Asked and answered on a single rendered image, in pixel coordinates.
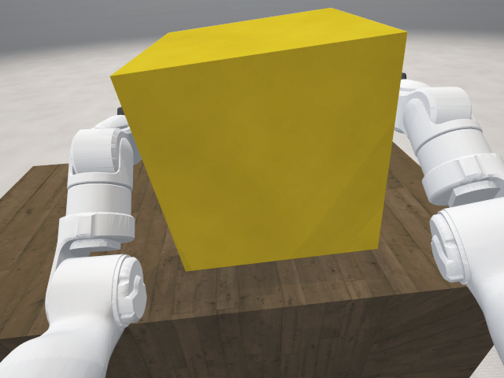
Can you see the robot right forearm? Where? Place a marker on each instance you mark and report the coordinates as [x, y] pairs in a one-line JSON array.
[[458, 164]]

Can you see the robot left forearm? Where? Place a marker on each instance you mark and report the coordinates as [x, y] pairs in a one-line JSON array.
[[99, 202]]

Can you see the carton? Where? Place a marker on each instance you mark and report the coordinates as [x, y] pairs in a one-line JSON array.
[[268, 139]]

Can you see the pedestal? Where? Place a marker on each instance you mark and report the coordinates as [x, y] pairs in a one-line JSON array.
[[382, 313]]

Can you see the left robot upper arm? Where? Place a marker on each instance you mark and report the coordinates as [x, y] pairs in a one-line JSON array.
[[90, 303]]

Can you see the right robot upper arm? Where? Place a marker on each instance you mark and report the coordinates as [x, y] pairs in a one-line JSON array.
[[468, 247]]

